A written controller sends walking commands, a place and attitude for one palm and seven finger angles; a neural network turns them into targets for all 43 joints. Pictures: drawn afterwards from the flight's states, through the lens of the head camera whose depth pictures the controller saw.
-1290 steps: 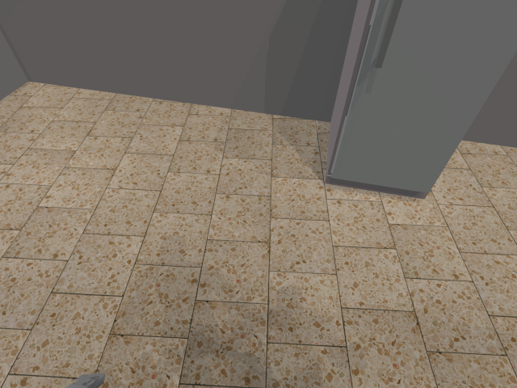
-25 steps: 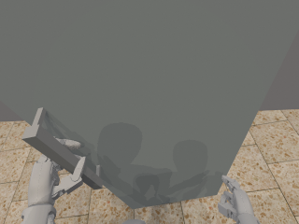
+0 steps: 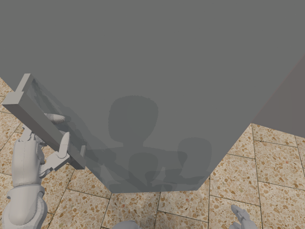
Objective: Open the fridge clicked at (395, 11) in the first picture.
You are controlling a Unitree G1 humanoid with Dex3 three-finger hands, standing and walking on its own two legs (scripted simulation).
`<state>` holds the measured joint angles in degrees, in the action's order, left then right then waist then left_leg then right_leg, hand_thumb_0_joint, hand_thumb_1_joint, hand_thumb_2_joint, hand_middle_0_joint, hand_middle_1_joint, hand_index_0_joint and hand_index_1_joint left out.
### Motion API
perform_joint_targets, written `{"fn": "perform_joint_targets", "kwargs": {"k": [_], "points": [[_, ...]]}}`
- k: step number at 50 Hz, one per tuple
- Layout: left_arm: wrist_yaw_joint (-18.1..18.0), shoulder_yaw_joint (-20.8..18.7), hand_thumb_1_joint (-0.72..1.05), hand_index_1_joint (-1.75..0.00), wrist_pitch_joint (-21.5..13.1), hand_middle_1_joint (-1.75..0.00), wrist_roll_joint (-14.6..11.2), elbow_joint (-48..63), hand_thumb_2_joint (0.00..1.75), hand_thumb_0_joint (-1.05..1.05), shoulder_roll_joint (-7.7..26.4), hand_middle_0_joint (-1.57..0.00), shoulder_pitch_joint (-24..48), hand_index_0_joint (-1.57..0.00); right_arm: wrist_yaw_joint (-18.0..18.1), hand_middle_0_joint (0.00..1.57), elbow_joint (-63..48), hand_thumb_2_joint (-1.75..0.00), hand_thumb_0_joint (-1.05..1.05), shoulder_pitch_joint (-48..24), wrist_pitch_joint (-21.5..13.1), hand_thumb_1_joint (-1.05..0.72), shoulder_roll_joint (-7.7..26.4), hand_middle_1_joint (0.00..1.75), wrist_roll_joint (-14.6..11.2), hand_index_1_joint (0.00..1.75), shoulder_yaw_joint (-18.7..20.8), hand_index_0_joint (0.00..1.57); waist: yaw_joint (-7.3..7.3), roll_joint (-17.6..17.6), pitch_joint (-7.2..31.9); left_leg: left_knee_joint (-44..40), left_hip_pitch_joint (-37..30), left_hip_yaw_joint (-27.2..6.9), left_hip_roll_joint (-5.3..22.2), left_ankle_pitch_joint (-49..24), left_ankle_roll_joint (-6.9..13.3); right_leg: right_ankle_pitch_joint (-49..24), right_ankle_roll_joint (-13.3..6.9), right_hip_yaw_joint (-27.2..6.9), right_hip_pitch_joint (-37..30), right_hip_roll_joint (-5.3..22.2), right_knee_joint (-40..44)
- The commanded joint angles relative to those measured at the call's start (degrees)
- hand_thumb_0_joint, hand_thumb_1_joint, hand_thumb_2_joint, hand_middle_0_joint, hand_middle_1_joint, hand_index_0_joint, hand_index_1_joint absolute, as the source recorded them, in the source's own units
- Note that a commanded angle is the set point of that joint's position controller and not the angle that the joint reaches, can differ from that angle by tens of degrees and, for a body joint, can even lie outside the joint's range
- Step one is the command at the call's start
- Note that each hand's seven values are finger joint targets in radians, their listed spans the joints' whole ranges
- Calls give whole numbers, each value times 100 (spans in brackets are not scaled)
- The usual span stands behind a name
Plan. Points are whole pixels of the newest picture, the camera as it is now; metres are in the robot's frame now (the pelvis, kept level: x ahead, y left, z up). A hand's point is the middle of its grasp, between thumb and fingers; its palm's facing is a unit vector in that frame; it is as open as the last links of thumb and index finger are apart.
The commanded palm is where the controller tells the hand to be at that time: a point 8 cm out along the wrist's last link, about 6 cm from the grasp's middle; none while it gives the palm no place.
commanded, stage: walk backward, drawing the door open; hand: left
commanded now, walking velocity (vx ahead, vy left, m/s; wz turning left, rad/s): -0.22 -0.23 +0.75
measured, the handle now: (60, 132) +0.30 +0.22 +0.11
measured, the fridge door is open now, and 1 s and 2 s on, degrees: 23 64 73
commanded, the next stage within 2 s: stop walking and hold the door back in 1.10 s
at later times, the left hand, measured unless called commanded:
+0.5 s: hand (73, 228) +0.12 +0.14 +0.12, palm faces +0.69 -0.61 -0.39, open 6.8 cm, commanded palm +0.06 +0.15 +0.12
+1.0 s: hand out of the picture +0.00 +0.02 +0.12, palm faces +0.79 -0.55 -0.25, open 6.4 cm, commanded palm -0.06 +0.02 +0.12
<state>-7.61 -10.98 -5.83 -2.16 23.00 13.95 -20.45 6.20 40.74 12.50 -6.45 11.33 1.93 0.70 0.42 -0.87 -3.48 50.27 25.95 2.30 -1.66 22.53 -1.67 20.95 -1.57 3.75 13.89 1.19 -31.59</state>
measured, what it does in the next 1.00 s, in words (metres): steps to the right, turning left: left foot, then right foot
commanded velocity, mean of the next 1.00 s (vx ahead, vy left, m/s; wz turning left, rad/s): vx -0.23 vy -0.18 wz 0.73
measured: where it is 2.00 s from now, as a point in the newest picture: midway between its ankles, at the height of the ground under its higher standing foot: outside the picture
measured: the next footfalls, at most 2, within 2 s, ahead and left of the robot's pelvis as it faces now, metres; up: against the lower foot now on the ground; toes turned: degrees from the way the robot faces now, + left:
left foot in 0.04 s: -0.01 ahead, +0.09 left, +0.00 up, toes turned +5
right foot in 0.40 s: +0.12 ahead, -0.26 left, +0.00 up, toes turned +15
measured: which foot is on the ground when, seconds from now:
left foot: up 0.00-0.02, down 0.04-0.40, up 0.42-0.74, down 0.76-1.00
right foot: down 0.00-0.04, up 0.06-0.38, down 0.40-0.76, up 0.78-1.00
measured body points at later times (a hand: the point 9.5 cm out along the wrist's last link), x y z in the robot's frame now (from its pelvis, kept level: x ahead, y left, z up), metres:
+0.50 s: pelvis -0.02 -0.19 -0.01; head +0.03 -0.21 +0.43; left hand +0.08 +0.17 +0.14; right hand +0.23 -0.35 -0.12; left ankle -0.09 -0.02 -0.66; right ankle +0.08 -0.27 -0.73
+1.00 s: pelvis -0.04 -0.29 +0.02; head -0.03 -0.24 +0.46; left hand -0.05 +0.05 +0.14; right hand +0.20 -0.32 -0.07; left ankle -0.12 -0.17 -0.73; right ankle +0.09 -0.40 -0.66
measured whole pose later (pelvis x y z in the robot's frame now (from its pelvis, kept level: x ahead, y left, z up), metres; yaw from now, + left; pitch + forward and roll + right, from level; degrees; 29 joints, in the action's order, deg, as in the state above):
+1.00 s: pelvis -0.04 -0.29 +0.02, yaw +43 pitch +0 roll -5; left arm -6.9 -7.8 -4.3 -1.5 24.5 16.9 -21.6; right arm 2.6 35.9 12.1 -9.3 5.7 1.4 -2.4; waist 0.7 -1.2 -4.9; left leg 23.5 13.4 -8.7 4.5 10.2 -2.4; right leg 22.0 4.9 0.2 26.7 -0.4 -53.1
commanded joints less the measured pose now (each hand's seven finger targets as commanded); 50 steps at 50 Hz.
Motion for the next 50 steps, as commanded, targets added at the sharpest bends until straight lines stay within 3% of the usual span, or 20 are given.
{"fn": "perform_joint_targets", "kwargs": {"k": [1,2,3,6,10,15,18,19,20,21,23,26,32,36,37,38,39,40,44,50], "points": [[100,-465,90,-140,-611,-140,-89,1385,90,0,971,-45,518,-45,252,20,-1086,-90,0,-402,-469,-90,556,30,38,30,186,20,372,-355,1834,-3482,-3517,-1017,1059,-5806,619,-3221,521,548,791,11,-3451],[154,-321,90,-140,-749,-140,38,1713,90,0,865,-45,650,-45,105,20,-1120,-90,0,-251,-528,-90,722,30,45,30,304,20,105,-1351,2024,-2730,-4912,-3253,2754,-9174,1286,1450,628,-206,2673,-351,-4407],[114,-372,90,-140,-787,-140,270,1762,90,0,945,-45,831,-45,-98,20,-979,-90,0,-183,-522,-90,733,30,63,30,289,20,188,-648,1882,-2319,-4994,-3133,2918,-9066,1531,1700,451,-734,2980,-220,-4408],[92,-391,90,-140,-608,-140,228,1623,90,0,870,-45,964,-45,-69,20,-1007,-90,0,-505,-477,-90,708,30,-21,30,374,20,76,-741,1240,-2435,-4167,-2492,2308,-7034,1213,1052,545,-743,3401,34,-3513],[91,-539,90,-140,-417,-140,112,1532,90,0,967,-45,1277,-45,-56,20,-1124,-90,0,-476,-557,-90,610,30,-96,30,335,20,40,-1398,1068,-2930,-1855,-1049,1316,-4466,698,-681,586,-289,1253,-110,-2665],[-41,-976,90,-140,-382,-140,8,1228,90,0,1326,-45,1242,-45,-27,20,-1220,-90,0,-732,-662,-90,631,30,-186,30,258,20,-54,-2065,635,-3223,-521,-1415,1471,-1869,874,-112,667,-165,194,-157,-1649],[-85,-1096,90,-140,-371,-140,64,1177,90,0,1315,-45,909,-45,-60,20,-1137,-90,0,-831,-692,-90,573,30,-121,30,235,20,-226,-1062,625,-2056,245,-1522,928,-259,453,-740,662,-425,-1099,35,552],[-113,-1314,90,-140,-318,-140,85,1203,90,0,1654,-45,930,-45,-62,20,-1077,-90,0,-701,-665,-90,356,30,-167,30,181,20,-118,371,828,-823,-2,-850,163,644,105,-959,490,-797,-910,776,1443],[-137,-1710,90,-140,-261,-140,104,1179,90,0,2116,-45,799,-45,-31,20,-1162,-90,0,-908,-634,-90,335,30,-146,30,233,20,-203,1387,1124,981,194,-638,-108,1394,17,-1235,-62,-2033,-382,1890,1640],[-147,-1607,90,-140,-319,-140,113,1139,90,0,2061,-45,848,-45,14,20,-1184,-90,0,-972,-585,-90,331,30,-98,30,189,20,-220,1555,1093,2403,431,-718,-133,1531,20,-1925,-487,-2507,-23,2419,1792],[-134,-1717,90,-140,-374,-140,64,885,90,0,1981,-45,534,-45,-15,20,-1117,-90,0,-789,-413,-90,521,30,-105,30,311,20,-96,1279,1491,3171,527,-747,152,935,-109,-853,-484,-2186,-320,2174,1614],[-121,-1371,90,-140,-454,-140,-6,811,90,0,1508,-45,621,-45,15,20,-1302,-90,0,-957,-233,-90,397,30,-146,30,184,20,-50,774,1314,2512,386,-253,266,550,-269,-2328,-559,-525,-895,1702,1156],[-268,-1094,90,-140,-423,-140,-29,1300,90,0,1341,-45,486,-45,145,20,-1561,-90,0,-787,-168,-90,493,30,-97,30,143,20,-237,996,1222,-198,-540,101,403,1029,57,-2388,-685,-441,-924,1987,1396],[-215,-860,90,-140,-459,-140,-96,1731,90,0,1184,-45,207,-45,82,20,-1591,-90,0,-277,-131,-90,532,30,-48,30,120,20,117,-343,1357,-2686,-1585,36,344,-745,80,-2200,-237,335,-412,1434,-113],[-194,-812,90,-140,-507,-140,-89,1884,90,0,1213,-45,277,-45,61,20,-1715,-90,0,-271,-171,-90,691,30,-40,30,168,20,171,-1339,1158,-3316,-2272,-1502,1245,-2166,421,-945,164,535,928,797,-1300],[-148,-641,90,-140,-641,-140,1,2093,90,0,1267,-45,411,-45,13,20,-1687,-90,0,-376,-306,-90,774,30,-15,30,173,20,31,-2448,1018,-3505,-2641,-3598,2825,-4899,1133,1421,545,128,2238,197,-2481],[-89,-757,90,-140,-707,-140,213,1925,90,0,1417,-45,363,-45,-93,20,-1438,-90,0,-380,-365,-90,716,30,39,30,169,20,-86,-1795,1095,-3266,-2697,-3683,3128,-5669,1477,1333,482,-455,2428,234,-3290],[15,-732,90,-140,-709,-140,184,2060,90,0,1355,-45,429,-45,-148,20,-1445,-90,0,-471,-402,-90,631,30,57,30,184,20,-5,-1608,1083,-3287,-2517,-3727,2947,-5336,1429,1178,461,-580,2492,213,-3583],[5,-320,90,-140,-502,-140,185,1843,90,0,924,-45,401,-45,-258,20,-1198,-90,0,-384,-463,-90,670,30,-98,30,315,20,2,-1259,762,-2886,-2361,-1664,1616,-4600,738,106,625,-326,2048,-54,-2870],[-32,-331,90,-140,-387,-140,21,1791,90,0,993,-45,430,-45,-197,20,-1114,-90,0,-409,-575,-90,605,30,-103,30,203,20,106,-1898,1002,-3412,-1934,-2041,1420,-2453,751,208,653,-221,1022,-363,-1569]]}}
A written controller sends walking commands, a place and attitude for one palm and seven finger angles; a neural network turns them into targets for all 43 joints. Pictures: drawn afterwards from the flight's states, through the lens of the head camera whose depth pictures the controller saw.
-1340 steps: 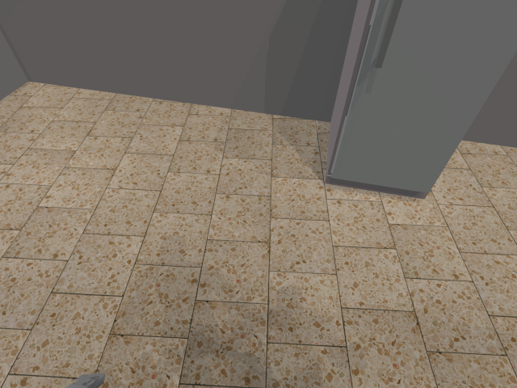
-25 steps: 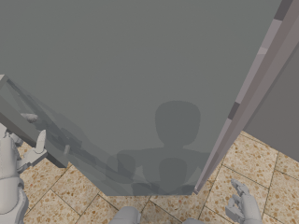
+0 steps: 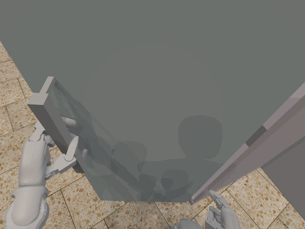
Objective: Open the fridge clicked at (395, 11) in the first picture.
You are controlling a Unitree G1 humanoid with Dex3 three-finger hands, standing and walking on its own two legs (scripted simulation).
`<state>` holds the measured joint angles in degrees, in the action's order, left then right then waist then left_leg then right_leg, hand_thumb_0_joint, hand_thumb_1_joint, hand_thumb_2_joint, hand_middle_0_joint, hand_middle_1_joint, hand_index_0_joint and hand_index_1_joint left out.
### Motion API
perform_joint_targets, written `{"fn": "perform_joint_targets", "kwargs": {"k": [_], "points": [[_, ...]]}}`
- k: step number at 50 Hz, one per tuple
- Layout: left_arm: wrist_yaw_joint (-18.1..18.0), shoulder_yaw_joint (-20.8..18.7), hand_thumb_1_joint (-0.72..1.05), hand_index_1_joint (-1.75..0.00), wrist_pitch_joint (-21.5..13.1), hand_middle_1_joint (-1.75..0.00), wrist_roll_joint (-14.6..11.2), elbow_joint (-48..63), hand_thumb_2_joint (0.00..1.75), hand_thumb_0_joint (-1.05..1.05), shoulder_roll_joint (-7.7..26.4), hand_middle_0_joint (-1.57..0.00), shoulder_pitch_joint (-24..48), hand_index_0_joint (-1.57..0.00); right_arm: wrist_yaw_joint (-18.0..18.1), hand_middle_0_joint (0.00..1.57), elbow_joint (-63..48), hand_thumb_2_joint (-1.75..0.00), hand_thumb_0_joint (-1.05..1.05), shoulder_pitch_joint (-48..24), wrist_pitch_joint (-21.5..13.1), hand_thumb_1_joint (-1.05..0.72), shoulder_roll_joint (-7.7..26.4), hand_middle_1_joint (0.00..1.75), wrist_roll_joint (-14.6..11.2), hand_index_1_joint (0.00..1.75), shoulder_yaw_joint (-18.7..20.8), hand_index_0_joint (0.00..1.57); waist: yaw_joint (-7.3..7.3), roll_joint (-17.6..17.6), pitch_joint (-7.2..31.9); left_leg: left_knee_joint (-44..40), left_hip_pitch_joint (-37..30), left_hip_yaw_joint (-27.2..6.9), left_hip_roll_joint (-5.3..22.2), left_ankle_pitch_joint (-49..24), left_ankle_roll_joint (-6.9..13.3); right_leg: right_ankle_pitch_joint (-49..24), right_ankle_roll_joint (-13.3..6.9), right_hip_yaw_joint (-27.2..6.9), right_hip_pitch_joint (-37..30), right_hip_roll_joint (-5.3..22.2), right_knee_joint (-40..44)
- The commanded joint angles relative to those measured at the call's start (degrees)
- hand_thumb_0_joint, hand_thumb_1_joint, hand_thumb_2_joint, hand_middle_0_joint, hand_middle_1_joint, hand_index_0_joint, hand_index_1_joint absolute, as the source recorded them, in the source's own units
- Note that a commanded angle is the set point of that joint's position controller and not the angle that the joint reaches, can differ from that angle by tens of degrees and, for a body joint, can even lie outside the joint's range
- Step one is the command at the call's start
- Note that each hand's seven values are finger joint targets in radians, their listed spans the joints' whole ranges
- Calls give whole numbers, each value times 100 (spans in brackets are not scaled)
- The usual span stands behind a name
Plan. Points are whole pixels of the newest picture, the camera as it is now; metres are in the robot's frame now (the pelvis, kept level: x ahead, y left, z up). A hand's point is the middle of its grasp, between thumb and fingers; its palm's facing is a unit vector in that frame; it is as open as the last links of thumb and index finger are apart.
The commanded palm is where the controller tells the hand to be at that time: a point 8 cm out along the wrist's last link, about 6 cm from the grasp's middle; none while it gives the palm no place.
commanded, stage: walk backward, drawing the door open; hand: left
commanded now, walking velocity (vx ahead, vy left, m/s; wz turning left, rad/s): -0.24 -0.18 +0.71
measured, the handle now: (69, 135) +0.30 +0.22 +0.09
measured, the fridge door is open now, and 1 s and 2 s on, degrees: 64 73 77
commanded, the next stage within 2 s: stop walking and hold the door back in 0.10 s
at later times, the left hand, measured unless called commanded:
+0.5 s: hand (72, 193) +0.17 +0.17 +0.11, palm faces +0.54 -0.79 -0.30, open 6.1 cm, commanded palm +0.14 +0.23 +0.10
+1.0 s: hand (70, 182) +0.19 +0.17 +0.11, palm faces +0.35 -0.92 -0.19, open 5.9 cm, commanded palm +0.16 +0.21 +0.10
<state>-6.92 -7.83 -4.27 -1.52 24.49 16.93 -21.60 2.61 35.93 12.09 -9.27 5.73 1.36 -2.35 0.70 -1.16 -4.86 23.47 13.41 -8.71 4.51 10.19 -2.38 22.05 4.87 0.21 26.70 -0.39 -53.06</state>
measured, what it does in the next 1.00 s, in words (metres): walks backwards, turning left: right foot, then left foot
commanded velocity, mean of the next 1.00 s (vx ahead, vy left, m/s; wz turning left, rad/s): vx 0.15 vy -0.02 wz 0.14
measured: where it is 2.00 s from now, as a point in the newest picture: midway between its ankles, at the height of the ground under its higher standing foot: outside the picture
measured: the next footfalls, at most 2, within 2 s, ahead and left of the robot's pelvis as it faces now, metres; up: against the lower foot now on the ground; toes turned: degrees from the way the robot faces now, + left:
right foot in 0.16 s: +0.00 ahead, -0.17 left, +0.00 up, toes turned +6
left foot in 0.78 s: -0.18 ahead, -0.02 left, +0.00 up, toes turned +21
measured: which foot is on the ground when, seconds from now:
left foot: down 0.00-0.16, up 0.18-0.76, down 0.78-1.00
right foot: up 0.00-0.14, down 0.16-0.78, up 0.80-1.00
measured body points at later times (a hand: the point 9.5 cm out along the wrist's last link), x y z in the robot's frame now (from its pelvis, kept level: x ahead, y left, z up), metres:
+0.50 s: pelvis -0.09 -0.13 +0.00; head -0.05 -0.16 +0.44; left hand +0.14 +0.21 +0.12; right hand +0.17 -0.33 -0.10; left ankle -0.15 -0.01 -0.69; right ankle -0.04 -0.18 -0.75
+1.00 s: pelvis -0.20 -0.10 +0.00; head -0.16 -0.07 +0.45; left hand +0.16 +0.22 +0.13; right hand -0.10 -0.32 -0.13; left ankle -0.22 -0.03 -0.75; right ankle -0.12 -0.26 -0.64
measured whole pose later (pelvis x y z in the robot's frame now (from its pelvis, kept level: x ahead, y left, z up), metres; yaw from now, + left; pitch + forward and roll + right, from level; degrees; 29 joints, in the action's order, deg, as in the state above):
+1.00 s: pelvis -0.20 -0.10 +0.00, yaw +16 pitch -1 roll -4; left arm -2.5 -4.0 -7.7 -0.7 -45.7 17.4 42.8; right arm 4.1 45.4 21.3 -1.1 10.1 -2.2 -2.8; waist 0.9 -1.0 -6.3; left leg 23.3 10.1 3.9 2.8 12.7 3.1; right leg 14.7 1.8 0.3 33.5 2.1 -65.1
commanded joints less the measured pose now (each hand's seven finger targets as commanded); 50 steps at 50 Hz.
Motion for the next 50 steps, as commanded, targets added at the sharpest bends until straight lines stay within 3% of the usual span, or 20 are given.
{"fn": "perform_joint_targets", "kwargs": {"k": [1,6,7,8,9,10,12,14,24,27,32,35,37,38,39,40,41,43,44,50], "points": [[-115,-624,90,-140,-554,-140,-66,1592,90,0,647,-45,496,-45,166,20,-620,-90,0,-425,-315,-90,1157,30,-36,30,510,20,94,-1896,1119,-728,-526,-1126,814,-1229,862,222,7,101,-445,-226,822],[-157,-891,90,-140,-598,-140,-156,1504,90,0,827,-45,375,-45,173,20,-521,-90,0,-709,-325,-90,1041,30,24,30,476,20,-132,-1214,1316,-83,393,-1125,326,-316,569,-1032,-72,78,-2133,-223,3418],[-157,-1035,90,-140,-620,-140,-111,1536,90,0,1086,-45,466,-45,152,20,-489,-90,0,-643,-274,-90,912,30,-1,30,429,20,-107,-300,1390,484,554,-532,-175,366,299,-1616,-274,-194,-2298,311,3899],[-156,-1226,90,-140,-585,-140,-77,1512,90,0,1373,-45,518,-45,145,20,-577,-90,0,-747,-177,-90,754,30,-37,30,403,20,-96,1167,1382,1927,1142,602,-804,1692,-53,-2316,-645,-904,-2192,1451,3970],[-181,-1466,90,-140,-602,-140,-71,1519,90,0,1513,-45,849,-45,205,20,-597,-90,0,-952,-136,-90,816,30,-71,30,459,20,-200,1400,1352,3708,1447,735,-865,2387,-50,-3008,-1094,-1296,-1550,2143,3851],[-224,-1503,90,-140,-565,-140,-125,1152,90,0,1323,-45,658,-45,256,20,-438,-90,0,-879,-115,-90,852,30,-47,30,527,20,-152,1176,1576,4603,1684,518,-857,2569,-76,-4090,-1191,-1191,-1856,2274,3620],[-189,-1278,90,-140,-353,-140,-22,90,90,0,1062,-45,1377,-45,324,20,-391,-90,0,-822,36,-90,917,30,-7,30,540,20,24,964,1674,4979,2111,593,-567,1879,-165,-5838,-747,-484,-2651,1868,2830],[-303,-1585,90,-140,-423,-140,-22,-756,90,0,1362,-45,2382,-45,391,20,-379,-90,0,-875,142,-90,970,30,-13,30,423,20,74,595,1719,4642,2014,743,-536,1404,-179,-6060,-724,-234,-2845,1801,2709],[-267,-1246,90,-140,-787,-140,-112,-2837,90,0,1580,-45,5264,-45,282,20,-599,-90,0,-658,545,-90,1539,30,-226,30,537,20,-204,1365,1627,2143,1210,1217,-669,1225,175,-3911,17,-762,-3283,1939,3771],[-235,-1232,90,-140,-858,-140,-92,-3144,90,0,1740,-45,5981,-45,247,20,-604,-90,0,-632,574,-90,1518,30,-250,30,503,20,-226,1151,1763,1537,873,1408,-693,1340,268,-2243,-174,-788,-3199,1921,4142],[-202,-1030,90,-140,-912,-140,17,-3982,90,0,1831,-45,7110,-45,217,20,-530,-90,0,-423,563,-90,1495,30,-217,30,471,20,-218,871,1825,1541,707,1443,-600,1609,386,1690,-1020,-1110,-2439,2035,4762],[-192,-1067,90,-140,-925,-140,53,-4290,90,0,2064,-45,7766,-45,241,20,-426,-90,0,-180,504,-90,1528,30,-237,30,478,20,-146,732,2013,826,-21,1534,-545,1631,466,1895,-1176,-943,-2026,1862,4529],[-112,-909,90,-140,-1008,-140,70,-4300,90,0,1958,-45,8174,-45,269,20,-402,-90,0,78,441,-90,1534,30,-226,30,427,20,80,128,2180,-288,-1158,1577,-489,1231,555,1421,-911,-349,-1569,1311,3743],[-37,-759,90,-140,-1080,-140,87,-4391,90,0,1861,-45,8401,-45,288,20,-378,-90,0,204,392,-90,1609,30,-206,30,436,20,223,-579,2029,-894,-1707,879,-49,1837,749,1039,-635,29,-797,799,2709],[11,-622,90,-140,-1143,-140,46,-4423,90,0,1735,-45,8828,-45,302,20,-435,-90,0,27,310,-90,1817,30,-212,30,444,20,204,-2011,1569,-1564,-1929,-1172,1315,3027,1151,737,-340,653,569,57,1164],[3,-432,90,-140,-1066,-140,-58,-4434,90,0,1559,-45,9207,-45,310,20,-587,-90,0,-278,228,-90,1644,30,-234,30,314,20,101,-1926,1171,-1854,-1378,-2485,2273,3042,1601,687,-448,68,997,8,-235],[66,-601,90,-140,-934,-140,0,-4736,90,0,1679,-45,9055,-45,302,20,-369,-90,0,-334,275,-90,1726,30,-193,30,424,20,-125,-1194,1205,-1630,-1035,-1655,2079,1554,1719,314,-449,-238,906,-7,-1330],[156,-531,90,-140,-945,-140,126,-5278,90,0,1757,-45,9046,-45,236,20,-221,-90,0,-133,353,-90,1822,30,-342,30,450,20,-36,-262,1326,-1259,-1329,-1367,1798,1680,1399,-365,-406,-425,1375,254,-1402],[271,79,90,-140,-855,-140,102,-5570,90,0,1105,-45,9383,-45,233,20,-138,-90,0,-6,401,-90,1764,30,-377,30,431,20,40,-153,1279,-1073,-1411,-893,1572,1322,1311,-608,-381,-304,1504,345,-1437],[492,390,90,-140,-754,-140,94,-5629,90,0,869,-45,9918,-45,302,20,105,-90,0,373,516,-90,1653,30,-360,30,404,20,62,-595,1687,-498,-2113,-100,1299,-1280,929,-815,-275,124,1587,393,-936]]}}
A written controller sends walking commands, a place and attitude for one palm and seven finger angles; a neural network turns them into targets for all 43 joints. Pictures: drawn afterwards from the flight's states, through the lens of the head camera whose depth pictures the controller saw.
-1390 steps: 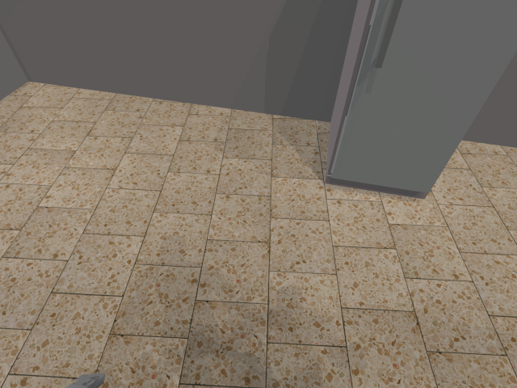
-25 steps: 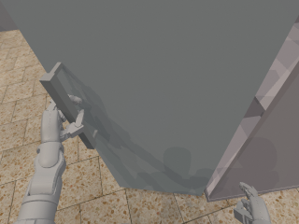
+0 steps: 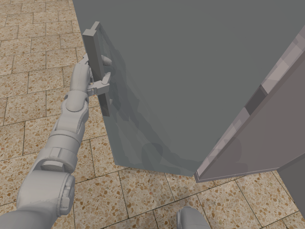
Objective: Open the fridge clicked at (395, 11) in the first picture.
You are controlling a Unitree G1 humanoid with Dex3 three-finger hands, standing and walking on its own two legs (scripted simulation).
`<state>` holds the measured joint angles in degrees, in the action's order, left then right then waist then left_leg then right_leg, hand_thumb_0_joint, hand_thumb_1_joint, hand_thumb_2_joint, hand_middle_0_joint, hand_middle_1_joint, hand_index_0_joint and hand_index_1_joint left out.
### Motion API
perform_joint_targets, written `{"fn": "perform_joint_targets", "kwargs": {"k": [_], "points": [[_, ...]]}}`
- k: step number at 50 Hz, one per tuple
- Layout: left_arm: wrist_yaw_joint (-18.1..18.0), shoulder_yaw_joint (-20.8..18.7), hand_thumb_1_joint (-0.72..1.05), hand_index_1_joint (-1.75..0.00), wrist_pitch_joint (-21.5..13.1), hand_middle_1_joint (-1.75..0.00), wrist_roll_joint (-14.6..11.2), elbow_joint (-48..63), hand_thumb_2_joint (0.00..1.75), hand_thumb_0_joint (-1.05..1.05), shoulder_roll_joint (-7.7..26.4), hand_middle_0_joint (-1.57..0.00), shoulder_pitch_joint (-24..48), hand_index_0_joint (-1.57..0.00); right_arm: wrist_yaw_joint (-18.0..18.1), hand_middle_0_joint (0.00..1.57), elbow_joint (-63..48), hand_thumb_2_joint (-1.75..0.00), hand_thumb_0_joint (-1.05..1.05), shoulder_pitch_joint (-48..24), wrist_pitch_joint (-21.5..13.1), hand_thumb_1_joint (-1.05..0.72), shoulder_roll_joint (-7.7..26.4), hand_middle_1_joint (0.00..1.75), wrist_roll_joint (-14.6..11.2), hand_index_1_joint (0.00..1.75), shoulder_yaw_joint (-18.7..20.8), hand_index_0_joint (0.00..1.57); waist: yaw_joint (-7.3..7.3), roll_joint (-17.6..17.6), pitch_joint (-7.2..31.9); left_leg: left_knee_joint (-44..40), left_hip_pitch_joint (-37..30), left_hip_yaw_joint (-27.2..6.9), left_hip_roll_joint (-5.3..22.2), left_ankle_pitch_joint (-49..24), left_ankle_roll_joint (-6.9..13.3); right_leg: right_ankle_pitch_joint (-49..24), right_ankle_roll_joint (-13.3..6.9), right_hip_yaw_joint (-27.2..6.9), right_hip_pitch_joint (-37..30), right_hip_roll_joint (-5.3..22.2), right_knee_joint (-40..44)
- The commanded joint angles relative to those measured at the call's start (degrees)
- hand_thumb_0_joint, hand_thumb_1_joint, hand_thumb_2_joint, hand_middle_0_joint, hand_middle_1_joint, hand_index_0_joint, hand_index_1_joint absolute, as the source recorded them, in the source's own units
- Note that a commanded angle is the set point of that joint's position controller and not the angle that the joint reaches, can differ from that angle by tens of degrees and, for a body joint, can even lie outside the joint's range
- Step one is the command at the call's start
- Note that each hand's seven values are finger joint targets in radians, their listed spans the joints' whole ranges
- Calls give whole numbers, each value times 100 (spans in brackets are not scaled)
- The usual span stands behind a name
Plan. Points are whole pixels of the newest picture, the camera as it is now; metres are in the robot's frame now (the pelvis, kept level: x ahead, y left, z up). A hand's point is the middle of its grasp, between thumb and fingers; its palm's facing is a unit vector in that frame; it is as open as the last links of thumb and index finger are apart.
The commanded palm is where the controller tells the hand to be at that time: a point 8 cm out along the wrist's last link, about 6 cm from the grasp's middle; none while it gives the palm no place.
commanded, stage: stop walking and hold the door back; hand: left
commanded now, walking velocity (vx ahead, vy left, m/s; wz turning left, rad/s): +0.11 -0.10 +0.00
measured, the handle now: (102, 76) +0.49 +0.18 +0.09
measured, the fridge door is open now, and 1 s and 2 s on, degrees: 73 77 77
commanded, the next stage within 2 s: loosen the grip on the handle in 0.06 s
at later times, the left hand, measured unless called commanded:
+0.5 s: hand (104, 122) +0.39 +0.16 +0.01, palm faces +0.14 -0.87 -0.48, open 14.8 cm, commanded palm none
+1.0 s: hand (100, 215) +0.17 +0.16 -0.18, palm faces +0.06 -0.93 -0.35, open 16.5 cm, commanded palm none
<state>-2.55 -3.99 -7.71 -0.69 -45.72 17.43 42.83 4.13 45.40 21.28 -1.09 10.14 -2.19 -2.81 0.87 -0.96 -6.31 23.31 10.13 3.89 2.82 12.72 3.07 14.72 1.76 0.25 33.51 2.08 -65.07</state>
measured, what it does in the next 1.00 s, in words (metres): walks ahead: right foot, then left foot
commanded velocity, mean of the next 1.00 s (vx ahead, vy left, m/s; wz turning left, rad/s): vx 0.00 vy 0.00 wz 0.00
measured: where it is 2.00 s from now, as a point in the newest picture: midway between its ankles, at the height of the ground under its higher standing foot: outside the picture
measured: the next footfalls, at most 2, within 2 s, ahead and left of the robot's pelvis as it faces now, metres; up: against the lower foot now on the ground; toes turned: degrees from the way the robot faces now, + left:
right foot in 0.24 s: +0.05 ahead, -0.18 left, +0.00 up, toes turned -6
left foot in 0.62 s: +0.12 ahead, +0.04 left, +0.00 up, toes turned +7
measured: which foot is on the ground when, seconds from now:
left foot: down 0.00-0.38, up 0.40-0.60, down 0.62-1.00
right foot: up 0.00-0.22, down 0.24-0.68, up 0.70-0.86, down 0.88-1.00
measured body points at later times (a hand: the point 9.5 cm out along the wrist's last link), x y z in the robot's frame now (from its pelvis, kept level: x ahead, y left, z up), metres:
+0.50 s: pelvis +0.06 -0.06 -0.03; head +0.05 -0.13 +0.41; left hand +0.38 +0.21 +0.04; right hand +0.10 -0.35 -0.20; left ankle +0.01 +0.06 -0.71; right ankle +0.01 -0.17 -0.75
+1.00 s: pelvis +0.11 -0.08 -0.03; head +0.13 -0.09 +0.42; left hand +0.17 +0.21 -0.15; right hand +0.21 -0.33 -0.18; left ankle +0.08 +0.03 -0.74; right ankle +0.10 -0.21 -0.75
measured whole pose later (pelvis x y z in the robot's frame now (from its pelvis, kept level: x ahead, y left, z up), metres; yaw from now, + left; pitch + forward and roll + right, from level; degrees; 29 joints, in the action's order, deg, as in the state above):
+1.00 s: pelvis +0.11 -0.08 -0.03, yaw +3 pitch +0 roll -1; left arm -1.7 -2.3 0.0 1.4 -51.9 15.2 -13.1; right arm 0.5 53.3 9.6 1.9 14.7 1.3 2.1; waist 0.1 -3.4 -2.3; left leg 43.1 17.7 3.0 2.0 27.9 0.5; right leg 21.8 1.0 2.3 16.3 1.9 -38.1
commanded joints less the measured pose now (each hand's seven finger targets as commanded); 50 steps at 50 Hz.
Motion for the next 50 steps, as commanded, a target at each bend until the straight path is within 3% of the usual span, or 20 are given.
{"fn": "perform_joint_targets", "kwargs": {"k": [1,7,8,9,10,11,13,14,15,16,17,19,22,28,31,35,42,44,45,50], "points": [[48,-125,90,-140,-403,-140,16,1382,90,0,1007,-45,3500,-45,158,20,-790,-90,0,-487,-300,-90,1239,30,-4,30,468,20,56,-714,1955,-403,-1871,-1322,1452,-1824,392,20,57,167,787,127,468],[42,-548,90,-140,-440,-140,1,2049,90,0,1472,-45,2698,-45,155,20,-973,-90,0,-577,-394,-90,1161,30,21,30,454,20,87,-1492,2153,77,-1609,-739,1147,-3258,453,166,30,689,-648,-213,2392],[120,-2557,90,-140,-453,-140,749,456,90,0,4231,-45,4970,-45,10,20,-682,-90,0,-67,-695,-90,1568,30,237,30,1036,20,19,-144,2449,-355,-538,-279,1144,-2380,381,-548,-348,78,-1687,219,1542],[429,-1728,78,-140,-234,-140,691,-928,84,0,2650,-45,3965,-45,-143,20,-759,-90,0,158,-960,-90,1344,30,133,30,763,20,405,645,3916,24,-253,-180,107,-2520,-276,-534,-566,583,-1833,-259,2465],[564,-2048,66,-140,-145,-140,358,-847,78,0,2820,-45,2749,-45,-208,20,-765,-90,0,457,-909,-90,1561,30,80,30,800,20,39,27,4135,591,-129,50,125,-2615,-573,-1357,-588,565,-2283,-122,2632],[749,-1908,54,-140,-288,-140,134,-895,73,0,2276,-45,2576,-45,-243,20,-852,-90,0,-92,-845,-90,1460,30,97,30,637,20,-25,-518,3271,840,706,83,36,-1543,-444,-1723,-514,340,-2178,182,2956],[832,-2394,30,-140,-549,-140,73,-833,61,0,3355,-45,2544,-45,-392,20,-971,-90,0,-404,-887,-90,1478,30,88,30,541,20,206,-957,1227,919,1940,173,0,-360,-165,-1462,-624,-207,-2019,311,3569],[896,-2504,17,-140,-704,-140,170,-456,55,0,3634,-45,2469,-45,-530,20,-1001,-90,0,-80,-814,-90,1556,30,108,30,585,20,302,-594,1413,1106,1899,187,11,-832,-86,-2142,-634,-237,-1992,212,3385],[510,-204,-50,-30,414,-30,532,-307,30,0,1070,-15,-3759,-15,-300,20,-213,-90,0,112,-519,-90,1801,30,229,30,745,20,-535,-1735,2047,960,688,-569,230,-1177,-44,-1960,-530,-591,-2572,54,2874],[398,-144,-50,-30,932,-30,172,-794,30,0,63,-15,-3613,-15,-152,20,-31,-90,0,-70,-117,-90,1135,30,421,30,566,20,-18,-964,1919,1180,1693,-377,323,-528,-240,-217,-645,-3,-2678,274,2675],[419,-127,-50,-30,1144,-30,193,-714,30,0,-82,-15,-3711,-15,-106,20,-77,-90,0,-221,127,-90,1139,30,477,30,509,20,-223,-533,1981,1576,2159,-102,59,232,-397,361,-694,-35,-3063,240,2774],[333,-103,-50,-30,1226,-30,260,48,30,0,486,-15,-4319,-15,-125,20,-350,-90,0,-899,288,-90,975,30,405,30,488,20,-565,2005,1546,3225,3046,-27,-202,2385,-412,793,-934,-1295,-2881,1311,4282],[93,-89,-50,-30,1000,-30,259,520,30,0,415,-15,-4200,-15,-213,20,-452,-90,0,-1065,270,-90,938,30,401,30,495,20,-190,2147,710,3996,3105,-364,59,1935,-392,-3266,-1010,-751,-2500,1344,3900],[-12,166,-50,-30,822,-30,203,795,30,0,541,-15,-4562,-15,-402,20,-152,-90,0,-665,78,-90,793,30,433,30,397,20,70,1908,517,2134,1510,349,-266,560,-371,-3878,-723,138,-2084,752,3514],[-63,205,-50,-30,761,-30,129,470,30,0,583,-15,-5113,-15,-404,20,136,-90,0,-143,-20,-90,882,30,471,30,399,20,221,609,1414,1060,203,344,-183,-1644,-172,-3913,-462,81,-2515,644,2681],[-75,151,-50,-30,691,-30,115,13,30,0,-2,-15,-5774,-15,-201,20,504,-90,0,284,2,-90,1186,30,410,30,579,20,354,-2191,1834,971,-2029,-1562,1518,-6575,1190,2156,-91,-117,-465,-76,814],[106,36,-50,-30,734,-30,193,-351,30,0,7,-15,-6184,-15,-271,20,232,-90,0,-1088,121,-90,1134,30,384,30,672,20,-286,-40,1197,1164,281,-439,710,-1946,180,-317,-64,357,-2308,-79,3456],[67,9,-50,-30,672,-30,231,-351,30,0,615,-15,-6174,-15,-319,20,146,-90,0,-1165,187,-90,656,30,293,30,577,20,-232,1590,863,1920,1271,-75,-11,1307,-309,-1856,-760,-1724,-2258,1521,4252],[79,32,-50,-30,653,-30,250,-331,30,0,749,-15,-6123,-15,-307,20,152,-90,0,-1130,212,-90,700,30,311,30,596,20,-234,1257,894,2246,1170,-188,-72,1972,-333,-2262,-1190,-1824,-2192,1816,4362],[11,52,-50,-30,661,-30,221,-304,30,0,794,-15,-5339,-15,-343,20,596,-90,0,-906,118,-90,966,30,299,30,627,20,90,1296,574,992,472,-101,-23,579,-247,-2913,-929,-783,-1944,993,3654]]}}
